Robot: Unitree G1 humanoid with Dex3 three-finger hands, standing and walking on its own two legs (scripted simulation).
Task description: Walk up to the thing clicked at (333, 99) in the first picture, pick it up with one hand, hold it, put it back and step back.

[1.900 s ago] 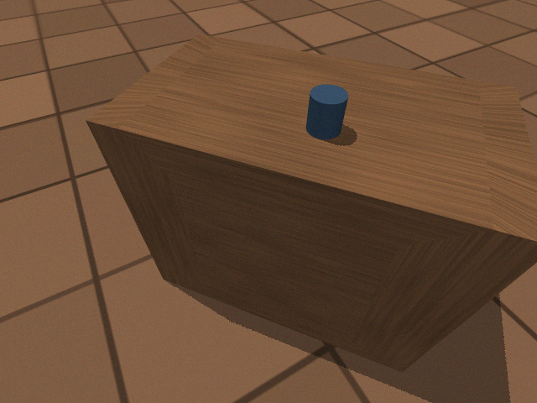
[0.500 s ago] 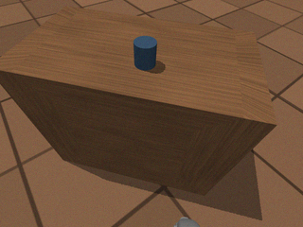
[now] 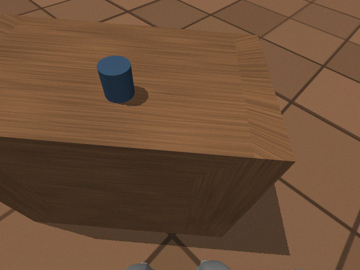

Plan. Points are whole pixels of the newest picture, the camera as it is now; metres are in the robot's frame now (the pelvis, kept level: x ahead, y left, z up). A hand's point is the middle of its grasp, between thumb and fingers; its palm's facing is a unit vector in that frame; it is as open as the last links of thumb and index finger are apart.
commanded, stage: walk up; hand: left
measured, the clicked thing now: (117, 79) +0.55 +0.18 +0.09
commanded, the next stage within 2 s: stand in 1.88 s
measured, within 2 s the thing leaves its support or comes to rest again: neither
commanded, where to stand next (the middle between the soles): +0.05 +0.00 m, yaw -4 degrees
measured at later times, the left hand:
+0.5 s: hand (77, 267) +0.15 +0.24 -0.14, palm faces -0.12 -0.91 -0.40, open 7.4 cm
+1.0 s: hand out of the picture +0.09 +0.25 -0.13, palm faces -0.09 -0.94 -0.34, open 7.4 cm
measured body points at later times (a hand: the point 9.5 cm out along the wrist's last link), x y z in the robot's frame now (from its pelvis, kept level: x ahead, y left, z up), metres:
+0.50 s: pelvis +0.01 -0.01 +0.00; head +0.05 -0.02 +0.44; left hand +0.15 +0.29 -0.11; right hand +0.07 -0.33 -0.13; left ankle +0.02 +0.15 -0.72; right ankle +0.00 -0.14 -0.72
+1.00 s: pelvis -0.02 +0.00 +0.02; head -0.01 -0.01 +0.47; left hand +0.09 +0.30 -0.11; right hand +0.04 -0.31 -0.11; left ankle +0.02 +0.15 -0.72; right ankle +0.00 -0.14 -0.72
